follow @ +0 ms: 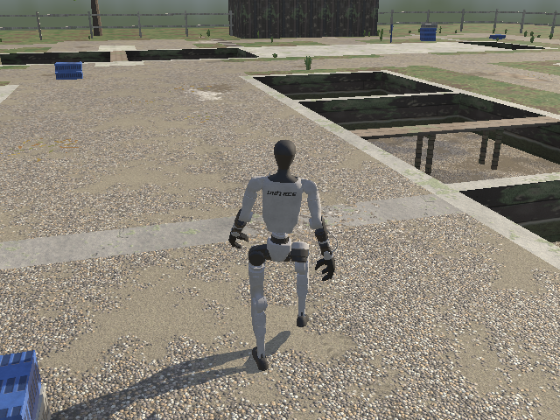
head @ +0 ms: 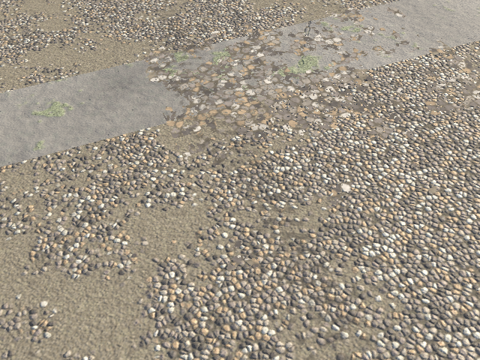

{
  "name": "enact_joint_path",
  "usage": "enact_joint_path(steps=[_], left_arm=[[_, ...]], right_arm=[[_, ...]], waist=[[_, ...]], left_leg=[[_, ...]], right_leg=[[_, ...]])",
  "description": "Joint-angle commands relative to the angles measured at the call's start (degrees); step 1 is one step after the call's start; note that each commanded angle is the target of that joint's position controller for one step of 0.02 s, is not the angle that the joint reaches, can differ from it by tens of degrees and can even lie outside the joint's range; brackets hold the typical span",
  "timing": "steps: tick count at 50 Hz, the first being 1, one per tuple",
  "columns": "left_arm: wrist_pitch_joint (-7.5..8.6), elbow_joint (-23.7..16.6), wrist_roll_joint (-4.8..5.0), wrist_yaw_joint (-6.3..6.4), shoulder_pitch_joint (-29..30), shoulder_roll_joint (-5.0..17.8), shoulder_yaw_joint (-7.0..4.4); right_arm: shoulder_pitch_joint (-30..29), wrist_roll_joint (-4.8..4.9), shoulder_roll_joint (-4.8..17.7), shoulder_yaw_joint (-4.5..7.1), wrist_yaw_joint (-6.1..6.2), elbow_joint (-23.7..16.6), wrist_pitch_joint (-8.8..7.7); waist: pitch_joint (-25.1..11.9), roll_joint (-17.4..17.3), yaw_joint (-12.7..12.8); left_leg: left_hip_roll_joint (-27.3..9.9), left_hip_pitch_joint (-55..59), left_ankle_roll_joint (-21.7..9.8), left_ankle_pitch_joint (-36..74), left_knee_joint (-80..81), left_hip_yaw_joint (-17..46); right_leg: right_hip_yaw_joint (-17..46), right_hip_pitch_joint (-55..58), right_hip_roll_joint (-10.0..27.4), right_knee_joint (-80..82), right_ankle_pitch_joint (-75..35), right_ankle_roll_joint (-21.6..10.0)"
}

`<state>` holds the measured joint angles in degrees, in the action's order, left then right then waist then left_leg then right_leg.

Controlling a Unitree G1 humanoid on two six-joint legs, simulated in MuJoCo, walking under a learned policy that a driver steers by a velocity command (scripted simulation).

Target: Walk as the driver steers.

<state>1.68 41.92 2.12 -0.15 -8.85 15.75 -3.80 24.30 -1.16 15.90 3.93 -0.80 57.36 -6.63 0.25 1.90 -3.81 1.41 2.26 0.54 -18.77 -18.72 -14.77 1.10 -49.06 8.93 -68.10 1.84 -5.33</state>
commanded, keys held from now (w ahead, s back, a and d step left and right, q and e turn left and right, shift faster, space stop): w+e+shift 0.40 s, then w+shift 0.20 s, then w+q+shift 0.40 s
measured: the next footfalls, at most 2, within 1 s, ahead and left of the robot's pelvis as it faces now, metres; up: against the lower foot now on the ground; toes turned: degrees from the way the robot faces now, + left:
right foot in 0.18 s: +0.36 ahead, -0.10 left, +0.00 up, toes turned -15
left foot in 0.64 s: +0.81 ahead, -0.09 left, +0.00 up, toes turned -33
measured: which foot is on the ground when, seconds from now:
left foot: down 0.00-0.20, up 0.22-0.62, down 0.64-1.00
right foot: up 0.00-0.16, down 0.18-0.64, up 0.66-1.00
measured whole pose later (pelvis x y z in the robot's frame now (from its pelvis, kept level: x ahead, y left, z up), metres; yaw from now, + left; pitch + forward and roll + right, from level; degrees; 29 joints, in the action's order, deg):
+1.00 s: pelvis +0.85 -0.22 +0.01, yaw -19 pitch +1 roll +0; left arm 9.2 32.8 -0.2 -1.4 4.6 12.3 0.0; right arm 34.7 2.6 11.5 2.5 -0.3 47.9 -4.5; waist 1.0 0.6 -9.4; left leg 5.8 1.3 -4.4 -19.9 -18.7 13.4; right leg 7.8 -35.3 0.8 -33.2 -1.0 0.6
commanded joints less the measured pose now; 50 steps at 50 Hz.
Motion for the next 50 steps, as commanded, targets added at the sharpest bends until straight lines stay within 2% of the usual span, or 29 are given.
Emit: enact_joint_path(steps=[1,3,5,6,8,9,10,11,12,13,14,15,18,21,24,27,30,31,32,33,34,35,36,37,38,39,42,46,50], left_arm=[[0.22,-3.6,-0.43,-1.48,-0.2,0.2,0.6],[1.05,-5.9,-0.33,-3.01,5.1,0.4,0.85],[1.63,-7.4,-0.09,-4.26,6.4,1.7,0.4],[1.58,-7.5,0.31,-4.47,4.6,3.2,-0.29],[0.46,-5.3,1.22,-4.24,-10.5,8.9,-2.97],[-0.14,-1.2,1.06,-3.41,-24.9,14.2,-5.74],[-0.84,1.7,1.38,-2.13,-28.3,15.9,-6.29],[0.5,-1.2,-0.89,-2.56,-21.7,15.2,-4.46],[1.95,-2.6,-1.73,-3.17,-21.6,9.9,-3.19],[3.27,-2.4,-2.26,-3.34,-21.8,7.8,-2.85],[4.12,-2.6,-2.02,-3.76,-18.2,6.7,-2.32],[4.66,-3.8,-1.82,-3.62,-13.7,6.4,-2.05],[4.54,-5.7,-1.11,-1.51,-8.5,5.7,-1.51],[4.05,-4.5,-0.53,0.81,-11.5,4.1,-0.94],[3.4,-2.4,-0.55,1.05,-14.9,3.7,-0.93],[3.64,-0.2,-0.09,0.78,-17.6,3.4,-1.08],[2.68,0.9,-0.85,1.36,-16.9,5.7,-2.04],[2.37,0.5,-2.3,0.95,-14.9,7.4,-2.32],[2.29,-0.7,-3.55,0.38,-10.4,8.2,-2.21],[2.77,-2.8,-4.79,0.02,-6.6,4.7,-0.77],[3.89,-2.0,-0.73,-0.78,-21.1,-3.9,1.29],[4.65,-1.4,0.96,-0.68,-18.1,0.9,1.71],[5.54,-3.7,0.39,-0.99,-6.9,4.4,1.24],[6.46,-5.9,-1.41,-0.86,0.9,4.1,1.56],[7.28,-7.4,-2.55,-0.83,3.4,2.9,1.57],[7.53,-7.7,-2.71,-0.96,2.6,2.0,1.59],[7.41,-8.3,-3.18,-0.38,2.6,1.3,2.03],[8.27,-12.0,-2.87,-1.3,13.9,-0.3,3.08],[8.18,-13.4,-1.33,-0.78,16.8,3.0,1.04]], right_arm=[[-10.3,0.01,6.2,0.21,1.16,-7.2,-1.55],[-7.8,0.28,8.5,0.61,1.63,-7.4,-0.9],[-8.2,0.27,11.4,1.09,2.07,-8.7,0.08],[-7.8,0.29,13.0,1.48,2.43,-9.3,0.8],[-10.8,0.9,15.6,2.29,2.52,-11.1,2.32],[-13.9,1.88,15.4,2.42,1.94,-12.7,2.3],[-16.0,1.73,6.9,0.2,1.03,-13.5,1.0],[-8.3,1.91,-2.9,-2.52,0.03,-18.3,-2.26],[-14.2,3.1,2.2,-2.41,-0.57,-22.1,-5.06],[-20.2,4.57,5.3,-1.53,-0.59,-23.5,-5.89],[-20.6,3.81,4.4,-1.54,-0.1,-23.1,-5.52],[-17.9,2.78,3.3,-1.65,0.1,-22.6,-4.56],[-15.8,1.22,4.8,-0.54,0.58,-21.9,-1.32],[-26.7,-0.4,1.9,-1.41,1.31,-25.9,-0.93],[-32.4,0.74,-0.7,-2.03,0.73,-27.9,-1.28],[-34.9,2.43,2.5,-0.57,-0.01,-29.5,-2.15],[-30.0,2.87,6.3,1.36,-0.46,-28.9,-3.0],[-22.8,3.4,8.7,2.57,-0.13,-27.4,-2.9],[-11.6,3.94,10.5,3.34,0.36,-25.1,-2.3],[5.1,3.02,11.6,2.91,0.76,-21.8,-1.26],[8.5,1.14,15.3,3.61,-0.8,-17.5,-1.48],[6.7,1.66,7.6,2.08,-1.21,-18.0,-1.55],[2.9,1.54,4.3,1.47,-0.84,-18.3,-1.03],[1.7,1.27,4.9,1.34,-1.34,-18.4,-0.72],[0.2,1.22,5.1,1.29,-1.96,-18.2,-0.86],[-0.7,0.96,3.8,0.74,-1.9,-17.9,-0.97],[-0.1,3.01,2.9,0.19,-1.26,-16.6,-0.6],[0.4,3.46,5.4,0.8,0.74,-16.5,0.49],[4.1,4.57,4.9,0.82,1.11,-14.8,1.14]], waist=[[10.0,-0.6,5.0],[10.8,1.1,3.0],[9.0,-0.7,3.8],[6.3,-3.1,5.2],[-2.2,-8.9,14.1],[-8.7,-7.7,20.7],[-2.8,5.5,19.7],[-8.4,23.5,6.1],[-15.0,15.6,9.3],[-8.1,6.3,9.2],[-4.0,-6.0,5.8],[-2.5,-7.7,2.1],[1.4,-7.1,-0.6],[4.8,-4.0,3.8],[3.9,1.8,9.0],[4.1,4.5,11.3],[2.4,6.4,7.7],[-2.2,7.6,3.6],[-8.5,8.9,-3.2],[-18.7,3.2,-9.9],[-24.8,-30.7,-0.3],[-17.8,-26.0,-2.0],[-8.3,-14.5,-3.7],[-4.0,-1.8,-3.1],[-1.6,0.7,-0.6],[-1.6,-0.7,1.9],[1.2,-3.5,4.2],[5.2,-4.8,1.2],[4.0,-7.5,0.1]], left_leg=[[-15.1,-11.5,-6.4,15.5,13.1,2.2],[-15.8,-4.5,-5.4,20.8,12.0,-0.2],[-15.6,-0.8,-4.3,44.4,7.0,-3.2],[-16.0,1.7,-4.3,61.0,2.0,-3.6],[-17.6,0.4,-5.5,83.2,-18.2,-2.8],[-16.0,-9.0,-5.4,77.8,-36.3,-0.7],[-5.3,-24.7,-2.6,22.1,-62.8,1.0],[3.9,-47.4,-1.9,-15.3,-80.5,13.4],[2.4,-53.2,-5.4,-9.5,-79.0,23.4],[0.4,-55.1,-7.1,-4.8,-74.3,22.9],[-2.4,-51.4,-7.1,-0.8,-68.5,23.1],[-4.3,-46.6,-5.9,1.9,-64.1,24.1],[-7.1,-38.7,-0.8,4.3,-51.8,22.9],[-5.1,-35.6,2.4,17.5,-33.5,18.1],[-2.6,-29.4,2.9,29.1,-18.0,14.7],[-2.7,-31.0,1.5,29.4,-10.6,16.5],[-1.7,-31.0,-1.7,21.2,-8.6,15.2],[0.1,-25.4,-3.7,17.7,-9.7,12.7],[-0.8,-12.8,-6.0,16.4,-12.1,12.2],[-7.0,9.1,-8.5,7.1,-18.5,21.7],[-19.9,26.1,-21.3,-16.5,-3.3,59.8],[-19.9,24.6,-19.5,-29.8,5.2,71.8],[-17.6,16.7,-17.4,-22.0,5.1,62.3],[-14.2,7.4,-15.7,-10.5,4.9,55.0],[-11.8,1.8,-16.2,-3.8,5.0,51.2],[-9.4,-1.3,-16.2,-0.2,6.0,47.6],[-8.1,-7.5,-17.7,7.8,7.3,43.6],[-5.1,-22.0,-15.3,9.5,9.4,38.2],[-5.5,-21.8,-11.8,8.9,6.5,40.0]], right_leg=[[0.3,2.3,1.7,7.8,-8.6,-0.4],[-3.4,1.3,0.8,15.2,-9.7,-1.7],[-9.8,8.3,-3.0,20.7,-7.7,-3.0],[-12.6,12.8,-5.8,20.3,-4.3,-3.5],[-14.1,30.9,-10.7,18.1,6.0,-5.8],[-10.4,51.3,-12.3,23.1,6.4,-8.4],[0.5,57.4,-8.8,28.4,8.5,-10.7],[32.7,68.6,-0.3,38.4,17.3,-21.2],[49.4,70.1,5.0,52.8,34.6,-21.7],[49.4,63.7,5.5,57.0,37.0,-18.1],[44.7,53.4,4.2,56.3,34.8,-15.1],[40.4,44.5,2.3,54.5,31.4,-14.9],[27.2,30.5,-4.5,56.0,21.2,-13.6],[17.4,25.6,-9.1,55.0,7.4,-11.9],[14.1,26.3,-9.7,54.2,7.1,-8.6],[17.7,36.3,-5.6,51.9,7.5,-8.3],[19.0,49.5,-1.6,45.7,-16.2,-7.1],[17.2,53.1,-1.8,38.7,-32.5,-6.2],[14.0,49.7,-3.2,26.4,-42.2,-4.7],[12.6,35.4,-5.6,4.5,-30.4,-3.7],[11.0,12.0,-17.9,-17.1,23.8,1.2],[10.3,2.6,-12.9,-18.0,24.4,-0.4],[8.9,0.6,-10.2,-16.5,20.2,-1.5],[7.3,3.9,-9.2,-12.0,17.8,-1.9],[7.3,5.5,-8.4,-6.5,16.8,-1.5],[7.7,8.3,-7.0,-2.2,15.7,-0.9],[5.8,10.2,-6.1,9.6,16.7,2.6],[2.3,21.4,-9.2,29.2,0.4,5.8],[3.9,33.8,-11.3,38.4,-7.4,6.9]])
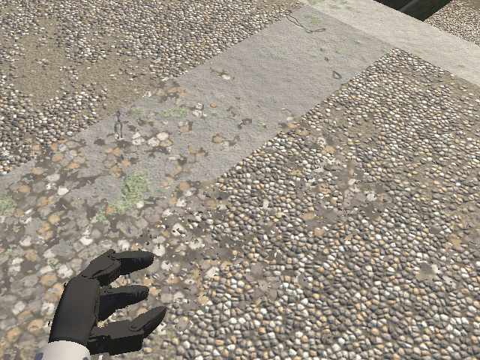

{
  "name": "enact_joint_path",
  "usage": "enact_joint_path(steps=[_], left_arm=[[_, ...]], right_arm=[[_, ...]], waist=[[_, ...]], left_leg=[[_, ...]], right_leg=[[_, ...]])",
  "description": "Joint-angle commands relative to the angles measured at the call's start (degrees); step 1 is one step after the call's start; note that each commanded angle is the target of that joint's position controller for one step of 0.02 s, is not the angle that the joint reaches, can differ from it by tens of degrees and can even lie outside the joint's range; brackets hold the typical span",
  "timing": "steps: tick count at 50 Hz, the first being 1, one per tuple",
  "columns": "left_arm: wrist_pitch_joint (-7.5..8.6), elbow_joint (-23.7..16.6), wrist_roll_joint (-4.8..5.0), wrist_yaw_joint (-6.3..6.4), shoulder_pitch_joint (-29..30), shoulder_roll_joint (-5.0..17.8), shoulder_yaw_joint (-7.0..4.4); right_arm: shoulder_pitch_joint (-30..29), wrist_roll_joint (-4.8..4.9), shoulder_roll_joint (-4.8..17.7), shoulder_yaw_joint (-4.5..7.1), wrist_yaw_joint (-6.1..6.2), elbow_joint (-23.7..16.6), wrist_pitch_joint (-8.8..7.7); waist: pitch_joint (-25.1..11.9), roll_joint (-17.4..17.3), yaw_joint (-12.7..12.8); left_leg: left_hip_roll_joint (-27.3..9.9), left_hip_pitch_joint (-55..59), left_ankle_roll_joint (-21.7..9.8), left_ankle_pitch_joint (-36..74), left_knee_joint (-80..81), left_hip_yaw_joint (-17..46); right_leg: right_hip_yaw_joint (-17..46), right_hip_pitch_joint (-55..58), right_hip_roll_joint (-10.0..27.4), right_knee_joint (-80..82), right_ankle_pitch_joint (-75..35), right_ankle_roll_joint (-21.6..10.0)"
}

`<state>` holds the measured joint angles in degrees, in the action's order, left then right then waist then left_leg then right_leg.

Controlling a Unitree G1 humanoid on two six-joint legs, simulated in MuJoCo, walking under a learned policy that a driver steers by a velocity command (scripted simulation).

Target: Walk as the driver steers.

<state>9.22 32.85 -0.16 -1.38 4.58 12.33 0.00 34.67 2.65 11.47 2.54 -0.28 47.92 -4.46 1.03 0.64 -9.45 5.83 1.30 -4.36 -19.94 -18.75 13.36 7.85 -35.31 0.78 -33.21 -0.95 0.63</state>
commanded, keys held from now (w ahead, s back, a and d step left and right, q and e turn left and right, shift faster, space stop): e+shift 1.00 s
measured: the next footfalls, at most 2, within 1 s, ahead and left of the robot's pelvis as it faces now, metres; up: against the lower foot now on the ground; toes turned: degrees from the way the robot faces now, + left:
right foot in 0.08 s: +0.28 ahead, -0.15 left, +0.00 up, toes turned +8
left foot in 0.42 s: +0.46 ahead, +0.08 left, +0.00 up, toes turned -14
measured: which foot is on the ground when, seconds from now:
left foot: down 0.00-0.10, up 0.12-0.40, down 0.42-0.84, up 0.86-1.00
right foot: up 0.00-0.06, down 0.08-0.42, up 0.44-0.80, down 0.82-1.00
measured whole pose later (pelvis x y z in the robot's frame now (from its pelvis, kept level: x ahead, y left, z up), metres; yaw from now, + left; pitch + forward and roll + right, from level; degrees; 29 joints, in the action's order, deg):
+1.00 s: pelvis +0.33 -0.07 +0.00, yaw -38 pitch +3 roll +3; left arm -1.9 32.1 0.4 0.9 -12.1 18.6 -4.6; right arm 4.0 -0.8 19.2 5.8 1.5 41.1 0.1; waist 3.6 -2.1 -0.3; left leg -0.5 -33.5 2.7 -21.6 -63.7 2.0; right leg 4.6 -20.8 -2.0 -29.8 11.5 -3.1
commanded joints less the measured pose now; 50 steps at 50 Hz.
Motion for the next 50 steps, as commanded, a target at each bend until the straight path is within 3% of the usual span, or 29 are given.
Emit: enact_joint_path(steps=[1,3,4,5,6,7,8,9,10,12,14,17,20,21,22,23,24,26,28,34,40,41,42,43,44,45,46,47,50], left_arm=[[0.63,-4.1,0.82,0.7,2.8,7.6,-3.41],[0.94,-2.9,-0.8,1.03,-4.7,9.8,-5.02],[0.95,-0.5,-1.33,1.31,-17.3,11.2,-5.45],[0.28,2.4,-2.57,1.11,-29.1,15.9,-6.24],[-0.19,7.0,-0.73,-0.49,-33.4,14.8,-6.01],[-1.35,6.0,0.55,-0.32,-29.3,10.8,-5.46],[-1.96,4.7,0.95,-0.04,-22.7,7.9,-4.43],[-2.3,4.7,1.14,0.08,-20.3,7.8,-4.04],[-2.53,4.9,0.86,0.43,-19.3,8.7,-4.19],[-3.47,4.9,-0.2,1.17,-16.9,10.2,-4.71],[-4.9,4.2,0.13,2.15,-14.5,13.0,-5.72],[-6.79,4.5,1.91,3.43,-16.8,15.3,-6.85],[-7.56,3.4,2.11,3.99,-16.5,12.8,-6.46],[-7.58,3.4,1.98,3.8,-18.2,10.0,-5.71],[-7.68,3.5,1.12,3.45,-24.1,5.1,-4.37],[-7.64,4.1,1.7,2.84,-35.4,7.4,-4.41],[-8.24,3.7,2.19,2.86,-33.7,11.9,-5.42],[-10.49,4.3,2.24,4.1,-28.5,14.3,-6.71],[-12.22,3.6,1.57,4.4,-28.6,12.8,-6.87],[-11.98,-0.8,1.23,2.48,-20.3,7.7,-5.31],[-13.46,-1.9,1.51,0.18,-19.9,10.2,-6.81],[-13.51,-1.2,1.23,0.64,-21.7,11.3,-7.57],[-13.28,-0.6,0.96,1.59,-25.4,16.3,-9.35],[-12.74,-2.8,0.49,2.48,-24.4,24.4,-10.52],[-10.91,-4.1,-1.46,1.68,-24.0,22.4,-10.03],[-9.63,-3.8,-1.5,1.31,-22.5,20.9,-9.37],[-9.25,-3.8,-0.09,1.66,-19.3,19.3,-8.97],[-9.57,-4.5,1.12,2.09,-16.6,17.0,-8.09],[-10.48,-6.0,0.52,3.3,-13.6,15.5,-7.12]], right_arm=[[-5.3,0.44,9.2,2.17,0.76,-4.4,-0.59],[-4.5,-0.63,10.0,2.48,0.97,-3.4,0.59],[-8.5,-2.04,9.6,2.23,1.08,-5.6,0.75],[-2.6,-2.71,3.2,0.35,1.05,-5.7,-0.08],[6.6,-1.17,2.0,-1.31,0.24,-2.9,-0.71],[0.6,-0.58,6.6,-0.15,0.34,-3.3,-0.37],[-11.5,-1.66,9.4,0.12,0.58,-7.1,-0.66],[-18.1,-3.55,9.5,0.23,0.8,-9.1,-1.25],[-20.0,-4.72,8.6,0.32,0.81,-10.7,-1.64],[-21.0,-3.86,5.6,-0.39,0.54,-12.5,-1.62],[-22.6,-2.94,4.5,-1.16,0.63,-12.8,-1.39],[-25.6,-2.68,8.2,0.05,0.32,-13.3,0.07],[-25.7,-3.32,10.6,1.26,0.63,-13.9,0.79],[-23.9,-3.96,11.5,1.67,1.05,-13.7,0.94],[-21.3,-4.83,14.3,1.92,1.78,-14.2,1.4],[-22.3,-5.59,13.5,1.54,1.69,-15.5,2.46],[-25.5,-4.3,14.3,2.45,1.65,-15.2,3.3],[-30.3,-3.95,10.0,1.36,1.7,-15.7,3.62],[-34.5,-4.37,10.4,1.54,1.7,-15.6,3.44],[-32.7,-3.66,11.9,3.04,2.4,-12.2,3.39],[-32.8,-0.91,14.4,4.64,0.77,-10.1,3.33],[-31.0,-0.64,12.9,4.46,0.51,-9.2,3.35],[-28.1,-1.64,10.4,3.95,0.02,-8.3,3.65],[-28.8,-4.17,8.0,2.84,-0.12,-12.1,3.98],[-35.0,-4.48,10.4,3.47,0.6,-13.4,3.71],[-37.0,-3.13,11.8,3.86,1.15,-13.7,3.67],[-35.3,-2.87,11.9,4.08,1.85,-12.8,3.66],[-33.7,-3.34,12.7,4.34,2.36,-11.7,3.82],[-31.0,-3.55,11.9,4.32,1.9,-10.3,3.54]], waist=[[2.9,-6.6,6.0],[-3.4,-8.8,10.1],[-11.1,-9.7,15.9],[-23.7,8.1,16.0],[-31.9,21.6,13.9],[-22.7,15.1,14.0],[-12.5,7.2,14.5],[-6.4,0.3,13.4],[-4.7,-0.8,11.4],[-3.9,1.5,8.3],[-5.9,3.4,7.1],[-8.2,4.4,6.5],[-6.8,2.8,4.4],[-7.0,0.3,3.8],[-12.5,-10.9,5.8],[-20.8,-16.2,10.5],[-17.4,-16.8,10.6],[-8.7,-9.4,10.0],[-5.0,-9.6,12.1],[-7.5,-7.7,9.8],[-7.1,-8.4,11.4],[-7.0,-5.9,12.1],[-6.0,5.0,12.7],[-5.2,23.1,9.4],[-10.8,15.1,14.3],[-8.9,9.6,13.4],[-7.2,6.2,11.1],[-6.6,5.7,9.8],[-8.5,6.2,8.0]], left_leg=[[-10.2,-15.4,-5.8,18.9,3.1,10.4],[-8.1,-7.7,-1.5,49.1,-13.4,5.6],[-7.1,-13.9,0.8,49.7,-28.6,4.2],[0.4,-30.5,5.1,17.7,-54.9,-1.1],[2.7,-40.2,6.2,-14.9,-66.2,0.0],[-3.0,-45.6,5.8,-13.7,-68.1,-2.0],[-5.5,-47.5,5.5,-9.9,-64.1,-5.5],[-6.4,-47.1,5.8,-8.4,-58.9,-7.4],[-7.5,-44.5,6.1,-6.7,-53.1,-7.6],[-7.8,-38.0,6.5,-6.0,-40.6,-8.1],[-4.7,-26.2,6.7,2.0,-26.8,-10.8],[-1.2,-14.4,7.1,18.6,-16.4,-8.6],[-4.1,-6.4,5.8,25.6,-9.5,-6.0],[-7.9,-2.3,4.1,29.4,-6.8,-5.5],[-22.9,6.5,-1.0,46.0,-7.7,5.8],[-34.7,8.5,-8.7,48.2,-8.3,17.0],[-33.6,4.5,-10.6,32.1,-3.3,19.8],[-25.4,-4.7,-7.5,16.7,-0.2,8.5],[-22.3,-14.0,-7.5,20.6,2.1,-0.9],[-23.7,-10.2,-8.6,28.3,2.1,-11.9],[-25.4,-10.2,-2.8,21.6,-4.4,-18.5],[-23.2,-13.3,0.3,16.6,-9.5,-20.5],[-17.8,-23.2,5.1,5.9,-22.8,-25.1],[-9.3,-42.5,10.2,-18.8,-41.5,-24.2],[-6.9,-45.6,9.1,-18.0,-50.1,-12.0],[-7.3,-46.1,7.0,-12.5,-51.2,-9.5],[-8.0,-46.3,6.0,-7.1,-49.4,-8.4],[-8.6,-45.4,6.1,-3.8,-47.7,-7.8],[-5.7,-39.1,7.4,2.4,-45.3,-8.3]], right_leg=[[-4.5,19.1,-3.5,5.7,-3.8,0.1],[-8.1,25.6,-4.2,7.2,-5.7,-3.7],[-3.3,39.4,2.0,3.6,-14.7,-7.9],[17.7,61.8,18.3,-1.3,-36.5,-19.2],[38.0,69.0,25.5,5.0,-32.7,-26.3],[33.3,62.0,21.1,7.0,-21.6,-23.5],[24.3,51.1,17.0,8.2,-26.0,-20.3],[19.7,41.7,13.9,9.8,-31.1,-18.0],[17.8,35.9,12.0,11.6,-32.5,-16.9],[15.3,27.0,9.5,13.8,-32.7,-16.3],[11.2,17.2,6.3,14.7,-31.9,-15.0],[13.1,12.8,3.6,13.5,-14.2,-10.0],[15.6,8.9,-0.1,6.3,-0.2,-5.1],[13.4,5.9,-3.2,-1.2,8.6,-2.9],[6.4,0.1,-8.1,-17.7,36.2,-0.3],[4.7,-0.7,-7.1,-27.4,45.5,0.7],[-0.4,-4.6,-2.3,-34.0,38.4,2.7],[-2.4,-6.9,1.1,-39.7,30.3,4.4],[-4.5,-2.2,2.2,-42.2,25.9,5.5],[-7.2,3.5,5.3,-23.6,18.1,4.2],[-12.4,17.2,2.1,-1.8,13.1,-1.5],[-11.8,22.6,0.4,2.4,9.2,-3.5],[-1.9,31.6,5.2,9.1,-6.4,-7.4],[21.0,38.4,18.5,9.9,-21.9,-17.4],[24.7,35.6,20.1,13.0,-13.5,-21.8],[20.6,33.8,17.3,14.5,-6.3,-19.0],[17.7,32.2,14.6,14.2,-1.5,-15.8],[15.7,30.5,13.4,13.5,-1.0,-14.0],[12.8,26.2,9.1,12.5,-3.6,-12.6]])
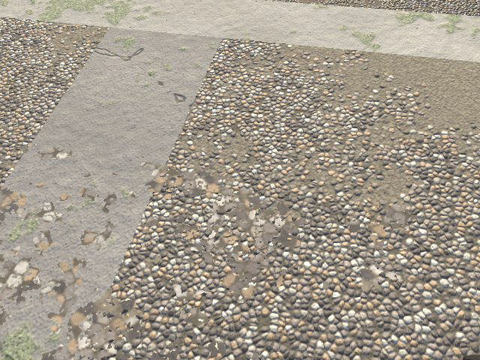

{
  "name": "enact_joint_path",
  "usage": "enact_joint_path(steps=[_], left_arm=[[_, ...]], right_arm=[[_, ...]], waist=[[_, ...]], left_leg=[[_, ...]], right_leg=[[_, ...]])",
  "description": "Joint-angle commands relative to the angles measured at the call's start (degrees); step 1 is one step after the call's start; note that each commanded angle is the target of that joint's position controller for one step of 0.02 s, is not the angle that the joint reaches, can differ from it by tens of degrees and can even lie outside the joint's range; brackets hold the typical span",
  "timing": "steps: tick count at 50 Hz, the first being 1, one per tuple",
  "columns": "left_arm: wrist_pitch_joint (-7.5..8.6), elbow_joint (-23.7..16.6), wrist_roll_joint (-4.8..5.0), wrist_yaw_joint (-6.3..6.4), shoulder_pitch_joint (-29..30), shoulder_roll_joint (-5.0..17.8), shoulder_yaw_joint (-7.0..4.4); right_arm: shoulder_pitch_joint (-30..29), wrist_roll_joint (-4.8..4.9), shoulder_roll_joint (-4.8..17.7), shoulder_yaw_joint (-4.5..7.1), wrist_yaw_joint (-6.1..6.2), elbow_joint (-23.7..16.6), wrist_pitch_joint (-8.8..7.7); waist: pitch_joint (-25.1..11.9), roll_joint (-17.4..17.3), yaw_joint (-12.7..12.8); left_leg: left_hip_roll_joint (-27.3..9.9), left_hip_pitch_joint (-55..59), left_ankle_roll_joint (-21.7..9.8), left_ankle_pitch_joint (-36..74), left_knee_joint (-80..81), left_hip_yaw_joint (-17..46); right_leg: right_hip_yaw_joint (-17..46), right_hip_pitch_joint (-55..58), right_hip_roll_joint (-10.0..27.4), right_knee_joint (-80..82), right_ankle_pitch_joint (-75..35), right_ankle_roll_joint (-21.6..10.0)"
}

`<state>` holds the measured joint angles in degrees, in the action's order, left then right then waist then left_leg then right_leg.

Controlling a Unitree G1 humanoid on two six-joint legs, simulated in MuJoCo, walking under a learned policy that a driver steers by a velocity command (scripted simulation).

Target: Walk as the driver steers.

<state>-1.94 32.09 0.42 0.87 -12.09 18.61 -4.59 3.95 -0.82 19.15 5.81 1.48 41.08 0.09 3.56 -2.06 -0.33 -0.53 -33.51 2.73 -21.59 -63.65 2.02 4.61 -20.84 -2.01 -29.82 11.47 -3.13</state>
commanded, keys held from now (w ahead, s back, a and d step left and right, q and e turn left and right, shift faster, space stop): e+shift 0.46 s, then shift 0.26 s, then w+q+shift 0.28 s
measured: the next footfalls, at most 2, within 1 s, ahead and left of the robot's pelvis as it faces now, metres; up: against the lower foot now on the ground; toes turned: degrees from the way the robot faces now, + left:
left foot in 0.32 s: +0.14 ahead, +0.11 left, +0.00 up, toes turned -27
right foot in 0.74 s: -0.01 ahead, -0.12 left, +0.00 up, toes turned -35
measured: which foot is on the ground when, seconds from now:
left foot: up 0.00-0.30, down 0.32-0.74, up 0.76-1.00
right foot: down 0.00-0.32, up 0.34-0.72, down 0.74-1.00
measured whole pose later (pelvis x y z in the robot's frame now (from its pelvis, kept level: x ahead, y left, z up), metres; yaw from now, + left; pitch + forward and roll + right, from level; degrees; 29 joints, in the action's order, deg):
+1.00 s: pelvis +0.07 -0.05 +0.01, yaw -29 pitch +1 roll +1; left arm 5.0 39.1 -0.9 0.9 -21.0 15.1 -2.8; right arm 15.8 2.3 18.9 5.1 -1.3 45.2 -0.8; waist -1.7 -1.7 0.7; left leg -2.8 -42.0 1.9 -4.2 -65.5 4.4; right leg -6.2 -1.6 1.1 -15.7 15.2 -1.2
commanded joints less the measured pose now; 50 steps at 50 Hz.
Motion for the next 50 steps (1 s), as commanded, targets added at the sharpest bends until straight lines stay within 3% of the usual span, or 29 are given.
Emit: enact_joint_path(steps=[1,4,11,14,15,16,17,18,19,20,21,22,24,27,30,32,34,36,37,38,39,40,41,44,47,50], left_arm=[[0.64,-5.2,-0.01,1.23,2.6,9.3,-2.57],[0.3,-5.1,0.39,1.66,1.8,10.2,-2.97],[-0.66,-5.9,0.49,1.31,2.9,10.6,-3.36],[-0.98,-6.5,0.94,1.02,4.6,10.4,-3.37],[-1.11,-6.7,1.35,0.96,5.8,10.0,-3.16],[-1.23,-6.5,1.48,0.83,3.8,7.6,-2.46],[-1.25,-5.9,1.15,0.53,-1.4,4.0,-1.46],[-0.46,-6.6,1.27,0.39,-0.9,9.0,-3.03],[-0.27,-5.5,0.93,0.26,-0.7,12.9,-4.14],[-0.59,-4.2,1.02,0.28,-0.9,13.0,-4.45],[-1.15,-3.2,0.74,0.45,-1.7,11.4,-4.16],[-1.47,-3.1,0.83,0.21,-2.4,9.9,-3.69],[-1.32,-4.2,1.33,0.06,0.0,7.3,-2.59],[-0.75,-5.6,0.71,0.25,3.6,4.9,-1.35],[-0.37,-5.3,-0.07,-0.04,3.3,3.4,-0.35],[-0.36,-4.5,0.07,-0.22,2.3,3.7,-0.27],[-0.53,-3.7,0.19,-0.5,1.2,3.9,-0.38],[-0.55,-1.6,0.11,-0.81,-2.8,3.9,-0.64],[-0.59,-0.8,0.0,-0.62,-4.5,3.4,-0.3],[-0.57,-0.2,0.09,0.14,-9.7,6.7,-0.8],[0.06,0.5,-0.48,-0.13,-12.9,13.8,-2.88],[1.85,0.8,-0.9,-0.52,-12.4,12.5,-2.76],[3.54,1.6,-1.03,-0.39,-9.7,10.3,-1.9],[6.65,1.8,-0.64,0.16,-5.3,5.1,-0.2],[8.1,2.7,-1.16,0.29,-6.1,3.8,-0.2],[8.47,4.2,-1.69,0.29,-7.4,3.9,-0.37]], right_arm=[[-0.5,0.13,3.6,0.8,0.0,-3.3,-1.07],[-2.2,0.55,2.6,0.27,-0.27,-3.7,-1.14],[-2.6,1.1,3.5,0.47,-1.26,-3.6,-2.05],[-0.1,1.37,4.7,1.06,-1.74,-3.2,-2.61],[1.9,1.36,5.0,1.41,-1.75,-2.5,-2.7],[3.2,0.98,6.9,2.02,-1.52,-2.3,-2.44],[0.7,0.06,10.4,2.31,-0.99,-3.6,-1.57],[1.3,-1.71,9.4,2.25,-1.0,-3.7,-1.62],[-1.3,-1.34,6.5,1.45,-0.56,-5.1,-1.78],[-3.4,-0.69,4.2,0.82,0.08,-5.7,-1.47],[-4.1,-0.14,3.5,0.41,0.8,-6.3,-1.03],[-4.1,0.18,3.4,0.1,1.34,-6.3,-0.72],[-1.1,-0.28,4.0,-0.09,1.72,-5.7,-0.23],[3.8,-0.42,5.9,0.31,1.01,-4.3,0.4],[2.4,0.26,7.9,0.88,-0.24,-4.2,0.74],[2.1,0.98,8.7,1.0,-0.92,-3.7,0.81],[2.9,1.96,8.8,0.83,-1.24,-2.7,0.69],[2.8,3.12,7.5,0.11,-1.16,-1.8,0.56],[6.0,2.52,3.2,-1.53,-1.71,-0.3,-0.06],[5.8,-0.36,-2.7,-3.94,-3.05,-1.6,-0.79],[3.0,1.73,1.0,-2.76,-3.14,-3.6,-1.34],[-1.6,3.76,6.3,-1.09,-2.72,-4.6,-1.7],[-1.2,4.6,6.9,-0.47,-2.74,-4.4,-1.87],[4.3,3.11,5.7,0.17,-2.76,-1.1,-2.3],[6.4,3.2,3.6,0.02,-2.77,-0.4,-2.19],[6.1,2.94,2.7,-0.05,-2.79,-1.2,-1.82]], waist=[[-11.2,8.4,-0.8],[-10.6,9.0,0.0],[-9.9,12.1,1.1],[-10.0,12.7,0.0],[-9.9,12.0,-1.4],[-11.8,7.0,-0.8],[-12.4,-7.8,3.1],[-9.5,-13.8,2.6],[-7.4,-9.4,2.7],[-5.7,-6.4,2.7],[-5.5,-4.7,2.6],[-4.6,-4.6,2.0],[-4.0,-4.6,0.0],[-6.1,-5.4,-2.9],[-7.9,-6.5,-2.4],[-8.5,-7.9,-2.0],[-8.6,-8.5,-1.4],[-8.8,-7.5,1.3],[-11.4,-3.5,1.5],[-14.8,10.8,2.1],[-10.9,17.5,5.6],[-5.9,13.2,7.9],[-1.4,15.0,6.1],[0.1,13.0,2.6],[-0.4,10.3,2.0],[1.4,8.7,2.0]], left_leg=[[1.5,-3.9,0.7,4.8,2.5,3.4],[3.6,-3.1,1.7,5.1,11.4,4.7],[5.7,5.1,0.9,3.6,24.1,7.1],[5.4,13.1,-0.3,5.2,33.8,6.7],[4.5,18.4,-0.9,10.7,40.5,5.7],[-2.2,26.6,-3.3,15.0,44.2,9.2],[-14.7,33.5,-9.6,21.6,45.2,21.3],[-21.6,27.9,-16.4,22.6,47.9,30.5],[-20.7,25.9,-16.8,19.5,47.9,26.1],[-16.5,24.3,-14.5,14.5,47.4,19.3],[-13.8,24.4,-12.9,12.7,46.9,15.1],[-13.4,24.3,-13.2,15.4,47.0,12.0],[-12.2,25.5,-14.1,19.5,47.8,7.1],[-14.1,31.3,-16.6,25.0,47.3,6.1],[-14.8,30.1,-16.7,30.0,46.0,2.7],[-15.1,28.4,-16.4,32.3,45.1,1.3],[-15.7,28.7,-15.7,32.0,43.1,1.5],[-14.4,25.4,-12.4,29.9,38.5,-0.1],[-12.1,17.9,-8.2,15.8,36.5,-1.9],[-5.9,4.4,-2.9,-8.2,22.3,-7.3],[-2.0,-10.1,-2.0,-14.8,11.0,-6.5],[-4.2,-14.3,-2.9,-10.8,3.1,-1.3],[-4.2,-17.4,-4.0,-5.1,1.0,1.5],[-4.0,-17.3,-3.2,9.4,-1.2,4.8],[-3.9,-19.1,-1.2,17.4,-3.7,4.6],[-4.2,-21.2,0.3,22.0,-2.9,4.7]], right_leg=[[16.6,12.1,11.3,8.8,-16.0,-8.8],[20.3,12.9,10.3,8.0,-12.6,-8.9],[29.1,10.5,8.1,6.1,-10.2,-8.2],[31.9,9.0,6.0,4.5,-10.7,-6.8],[31.2,6.8,4.1,2.8,-8.3,-5.4],[27.8,1.9,0.7,-2.9,4.6,-2.8],[16.4,-8.2,-7.3,-15.1,23.1,0.5],[10.6,-14.4,-6.9,-27.2,24.6,3.4],[8.8,-15.3,-2.7,-33.5,20.0,5.1],[7.2,-15.4,-1.1,-36.0,15.4,5.8],[5.8,-16.1,-0.5,-39.7,12.3,6.6],[4.2,-17.4,0.3,-43.1,10.6,7.3],[0.0,-18.4,2.4,-41.2,8.9,8.3],[-1.3,-18.2,4.1,-33.8,11.2,9.6],[-3.2,-10.6,4.5,-23.8,12.8,9.0],[-5.1,-5.0,3.5,-17.4,12.1,8.2],[-5.8,-0.8,2.5,-9.2,9.7,6.8],[-7.0,9.2,0.9,6.5,-1.2,3.5],[-3.2,20.7,2.7,10.8,-3.3,1.8],[13.3,33.2,16.1,10.4,-2.4,-1.9],[25.7,28.2,25.7,16.5,22.7,-12.2],[27.9,23.9,24.6,20.8,37.9,-13.1],[24.5,22.2,22.7,22.1,37.5,-10.3],[10.9,20.8,18.2,23.1,24.2,-4.5],[2.6,21.3,17.8,24.2,15.8,-3.3],[-2.9,20.8,18.2,25.0,10.7,-3.4]])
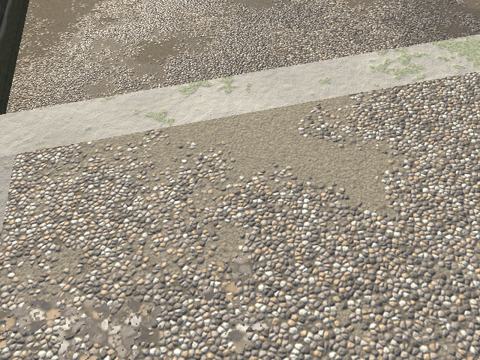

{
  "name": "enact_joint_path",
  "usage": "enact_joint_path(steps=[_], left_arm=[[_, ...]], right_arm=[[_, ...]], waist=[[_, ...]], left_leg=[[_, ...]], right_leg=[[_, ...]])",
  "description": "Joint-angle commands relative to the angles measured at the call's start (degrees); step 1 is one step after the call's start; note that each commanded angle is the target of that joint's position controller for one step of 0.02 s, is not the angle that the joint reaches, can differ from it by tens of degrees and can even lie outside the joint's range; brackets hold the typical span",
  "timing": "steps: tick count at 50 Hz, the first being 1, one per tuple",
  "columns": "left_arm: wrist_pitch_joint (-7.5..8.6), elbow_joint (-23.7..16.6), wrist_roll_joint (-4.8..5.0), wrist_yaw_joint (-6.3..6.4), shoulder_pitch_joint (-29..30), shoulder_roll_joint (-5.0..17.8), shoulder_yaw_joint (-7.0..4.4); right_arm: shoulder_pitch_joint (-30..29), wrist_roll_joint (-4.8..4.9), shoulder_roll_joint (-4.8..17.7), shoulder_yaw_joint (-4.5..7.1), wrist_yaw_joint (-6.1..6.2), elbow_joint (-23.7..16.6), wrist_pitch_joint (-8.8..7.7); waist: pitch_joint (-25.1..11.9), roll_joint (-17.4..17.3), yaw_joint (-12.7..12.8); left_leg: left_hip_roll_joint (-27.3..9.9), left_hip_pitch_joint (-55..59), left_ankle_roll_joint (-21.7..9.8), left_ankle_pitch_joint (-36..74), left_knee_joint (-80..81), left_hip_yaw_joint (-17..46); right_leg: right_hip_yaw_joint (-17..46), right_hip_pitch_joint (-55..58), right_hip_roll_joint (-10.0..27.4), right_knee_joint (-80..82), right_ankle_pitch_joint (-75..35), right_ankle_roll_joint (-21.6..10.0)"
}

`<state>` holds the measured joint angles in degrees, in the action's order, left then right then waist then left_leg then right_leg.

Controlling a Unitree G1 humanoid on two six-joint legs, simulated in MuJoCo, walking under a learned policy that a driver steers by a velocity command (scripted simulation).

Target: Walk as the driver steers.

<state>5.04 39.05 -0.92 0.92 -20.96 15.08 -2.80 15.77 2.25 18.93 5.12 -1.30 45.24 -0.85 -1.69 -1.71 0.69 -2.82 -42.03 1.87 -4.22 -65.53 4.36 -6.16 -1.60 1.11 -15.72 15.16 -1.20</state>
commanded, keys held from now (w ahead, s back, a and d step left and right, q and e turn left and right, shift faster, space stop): w+q+shift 0.48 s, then w+shift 0.14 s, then w+e+shift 0.38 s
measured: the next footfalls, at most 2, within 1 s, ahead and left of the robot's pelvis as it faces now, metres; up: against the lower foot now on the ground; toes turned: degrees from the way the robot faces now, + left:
left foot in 0.32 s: +0.35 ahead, +0.19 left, +0.00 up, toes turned +21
right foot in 0.80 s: +0.83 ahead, +0.25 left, +0.00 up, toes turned +31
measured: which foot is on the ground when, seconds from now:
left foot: up 0.00-0.30, down 0.32-0.78, up 0.80-1.00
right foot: down 0.00-0.32, up 0.34-0.78, down 0.80-1.00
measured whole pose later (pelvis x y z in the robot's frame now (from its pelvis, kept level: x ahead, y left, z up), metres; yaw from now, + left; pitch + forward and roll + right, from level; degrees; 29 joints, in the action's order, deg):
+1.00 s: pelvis +0.77 +0.29 -0.01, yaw +23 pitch -1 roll -2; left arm 5.1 44.0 1.0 -2.1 -28.6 15.3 -3.0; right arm 6.8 -0.9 15.1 -0.6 -1.2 37.8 -8.2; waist 2.7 -1.0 3.8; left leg -1.3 -30.5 -2.8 -16.5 -63.2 7.1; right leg 5.2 -8.5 -10.0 -21.0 10.6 -7.3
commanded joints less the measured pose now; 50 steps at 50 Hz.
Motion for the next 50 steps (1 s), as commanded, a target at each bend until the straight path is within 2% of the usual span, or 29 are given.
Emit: enact_joint_path(steps=[1,10,13,14,15,16,17,18,19,20,21,22,23,25,27,30,33,35,37,38,39,40,41,42,43,44,45,47,50], left_arm=[[1.52,-2.2,-0.43,0.23,1.2,7.5,-2.2],[-0.04,2.4,0.35,-0.36,-1.2,9.7,-2.77],[-1.8,2.6,0.6,0.04,0.7,13.7,-3.49],[-2.35,2.5,0.85,0.13,1.7,15.4,-3.78],[-2.21,1.8,1.46,-0.09,3.1,17.0,-4.14],[-1.11,0.9,1.96,-0.15,3.9,15.8,-3.67],[1.19,-2.0,0.84,-0.6,1.6,4.5,-0.75],[4.64,-5.3,2.46,-0.78,0.9,4.8,0.74],[6.23,-7.7,3.78,-0.83,12.0,9.6,-0.14],[6.62,-9.4,4.42,-0.64,13.7,8.5,0.08],[6.3,-8.0,2.71,-0.17,12.8,7.7,0.3],[5.61,-7.1,1.5,-0.32,10.1,7.3,0.02],[4.55,-6.4,1.07,-0.67,8.5,7.9,-0.29],[2.99,-5.8,0.23,-0.79,8.5,8.1,-0.47],[2.41,-7.7,-0.76,-0.87,14.1,6.4,0.41],[3.22,-9.6,-0.52,-1.82,22.7,2.3,1.96],[3.86,-10.8,1.67,-2.3,27.4,4.5,1.07],[4.09,-11.1,2.33,-2.86,28.4,6.1,0.38],[3.91,-9.9,3.01,-3.1,22.6,8.7,-1.1],[3.33,-8.5,3.77,-2.89,15.8,10.9,-2.25],[2.39,-5.9,4.28,-2.52,4.2,12.5,-3.07],[1.15,-2.5,3.9,-2.09,-10.3,13.6,-3.21],[1.55,-0.6,2.4,-2.96,-12.1,17.3,-4.03],[1.67,-0.2,1.93,-3.1,-12.9,10.8,-3.1],[1.56,-1.0,0.98,-2.63,-8.5,8.6,-2.59],[1.4,-1.3,0.6,-3.14,-6.9,8.2,-2.4],[1.61,-1.2,0.58,-3.54,-4.7,8.0,-2.23],[1.53,-1.4,1.14,-3.43,-1.6,6.1,-1.56],[1.25,-0.5,2.96,-2.27,-2.0,6.5,-1.6]], right_arm=[[-5.8,-0.22,2.7,0.57,-0.12,-5.6,-0.82],[-15.0,0.58,-0.7,-2.26,-3.82,-10.9,-1.78],[-11.8,1.09,1.9,-1.57,-3.66,-12.1,-1.69],[-5.2,1.62,4.5,-0.37,-3.28,-11.4,-1.29],[4.9,1.77,9.0,1.66,-2.8,-9.6,-0.69],[17.2,1.55,13.9,4.46,-1.6,-6.4,0.3],[15.4,1.25,19.3,5.55,-0.29,-6.0,1.08],[13.3,-0.57,15.9,3.5,-0.99,-9.3,-1.01],[14.5,-1.02,10.1,2.39,-1.11,-9.2,-2.3],[13.9,-1.51,9.8,2.17,-1.39,-8.0,-3.51],[9.8,-1.47,7.6,1.52,-1.32,-8.5,-4.21],[5.5,-1.86,6.7,1.04,-0.97,-9.9,-4.26],[3.1,-2.12,6.1,0.75,-0.65,-10.8,-4.17],[2.2,-1.05,4.9,0.18,0.22,-10.6,-4.15],[2.8,-0.84,4.0,-0.52,1.4,-9.4,-4.18],[6.3,-0.77,3.5,-0.99,2.21,-6.7,-3.89],[9.7,-0.3,5.7,-0.52,1.74,-4.2,-4.52],[10.7,-0.69,5.9,-0.57,1.96,-2.3,-4.16],[9.5,-2.57,7.4,-0.45,2.05,-1.6,-3.53],[8.3,-4.21,8.3,-0.28,2.01,-1.5,-3.0],[4.5,-5.18,9.1,-0.15,2.08,-2.1,-2.38],[0.6,-5.81,8.0,-0.7,2.5,-3.9,-2.25],[11.7,-3.95,-1.4,-3.04,1.39,-5.4,-3.44],[8.5,-1.62,2.2,-3.71,0.64,-5.4,-5.37],[0.8,0.14,5.3,-3.09,0.1,-7.7,-6.89],[-6.4,-1.12,4.9,-3.77,0.0,-9.5,-7.99],[-8.5,-1.91,3.4,-3.82,-0.09,-10.4,-8.74],[-7.0,-2.99,2.5,-3.76,-0.03,-10.0,-8.51],[-9.2,-3.81,2.2,-4.03,0.39,-11.5,-8.02]], waist=[[7.4,8.0,1.0],[15.4,3.7,3.3],[9.6,8.3,-0.8],[5.1,11.0,-5.2],[-1.2,11.9,-10.7],[-7.2,8.0,-16.6],[-6.5,-16.2,-8.8],[-21.0,-11.9,-7.1],[-14.2,-3.1,-10.7],[-5.1,1.8,-7.1],[-2.5,6.4,-3.9],[0.3,5.7,-0.6],[2.3,3.5,1.1],[5.3,3.0,1.8],[8.9,1.9,0.0],[8.6,-1.3,-5.1],[8.8,-3.4,-8.4],[8.9,-4.2,-8.2],[3.7,-6.0,-4.0],[-1.3,-8.1,0.2],[-6.6,-8.9,7.1],[-13.4,-4.1,13.4],[-19.9,22.2,4.2],[-19.3,21.8,6.9],[-9.7,14.0,6.9],[-4.5,2.6,6.5],[0.0,-1.2,3.5],[2.5,0.6,-0.6],[7.2,1.3,-1.7]], left_leg=[[-2.0,-13.3,1.3,5.8,-0.5,2.2],[-4.2,-12.3,-5.6,5.4,16.4,-8.1],[2.7,2.8,-9.7,-3.3,19.1,-16.3],[5.6,11.7,-11.2,-7.4,18.0,-17.6],[7.9,27.4,-13.2,-9.4,18.3,-16.9],[8.9,50.1,-15.4,-8.1,23.6,-10.9],[-3.9,65.6,-24.6,-18.1,33.2,17.4],[-13.2,72.0,-31.6,-41.3,47.2,49.5],[-12.2,66.0,-25.4,-39.8,51.9,46.7],[-11.2,56.1,-23.5,-33.9,52.9,42.2],[-9.2,47.9,-22.0,-27.3,51.4,35.5],[-5.7,39.6,-21.9,-22.8,51.1,30.0],[-3.7,34.7,-22.0,-21.0,52.4,27.2],[-2.1,28.9,-21.5,-15.6,54.6,21.4],[0.9,22.2,-19.7,-5.8,55.5,13.4],[3.6,16.9,-16.0,-3.0,55.4,7.5],[-0.9,27.7,-15.4,-3.1,56.2,9.1],[-4.3,39.6,-14.1,6.9,54.4,8.2],[-6.3,49.5,-12.2,34.7,47.3,5.9],[-6.6,52.6,-11.7,51.4,39.0,4.5],[-6.5,50.4,-10.7,62.9,26.1,1.7],[-5.3,36.1,-9.5,53.3,6.2,0.4],[7.0,9.2,-3.6,-5.1,-19.3,0.7],[8.1,1.5,-4.9,-18.7,-20.8,4.4],[4.5,-3.2,-6.5,-16.0,-19.5,6.5],[3.2,0.0,-7.8,-14.5,-14.0,5.4],[2.6,0.5,-7.6,-14.0,-9.3,5.1],[0.8,4.3,-6.2,-12.1,-1.7,5.0],[-0.2,3.6,-2.2,-11.3,9.5,2.8]], right_leg=[[6.3,1.7,15.3,11.1,5.6,-5.4],[-8.1,9.1,16.0,11.0,-12.3,-4.1],[-11.5,10.8,15.7,-0.7,-62.2,-3.4],[-11.8,10.4,16.0,-10.6,-76.0,-3.4],[-10.8,5.0,15.8,-23.5,-79.9,-3.4],[-9.5,-9.0,12.7,-41.5,-66.5,-1.4],[-6.6,-35.4,-1.9,-71.2,6.8,3.3],[13.2,-44.6,-5.8,-79.6,14.1,1.9],[16.5,-46.8,-2.1,-75.3,8.3,-0.7],[15.3,-47.0,-0.4,-69.3,6.0,-1.5],[15.5,-43.1,2.7,-63.8,4.2,-1.6],[16.0,-38.8,3.7,-60.4,2.4,-1.0],[15.9,-36.8,4.1,-58.2,1.6,0.0],[13.7,-35.8,5.4,-51.0,0.1,2.3],[9.2,-34.4,5.0,-41.2,-8.1,4.5],[4.9,-24.4,1.8,-23.8,-27.0,5.1],[5.5,-26.1,0.8,-13.5,-31.5,3.4],[5.3,-31.4,0.8,-9.8,-28.6,0.7],[2.3,-28.4,-2.5,-11.8,-20.4,-2.2],[0.8,-23.0,-4.6,-15.0,-15.2,-3.9],[0.3,-12.2,-5.0,-16.0,-14.3,-5.7],[7.5,8.4,-0.2,-20.8,-10.6,-7.6],[42.1,29.3,12.5,-13.8,15.9,-19.7],[59.0,31.2,14.2,0.2,26.5,-18.9],[53.3,25.0,14.0,0.4,23.4,-16.7],[47.4,15.1,11.2,1.7,14.0,-15.1],[43.8,8.1,9.2,2.4,8.0,-16.0],[37.5,0.5,4.7,4.5,0.7,-16.3],[34.3,-8.4,3.9,6.6,-3.3,-17.1]])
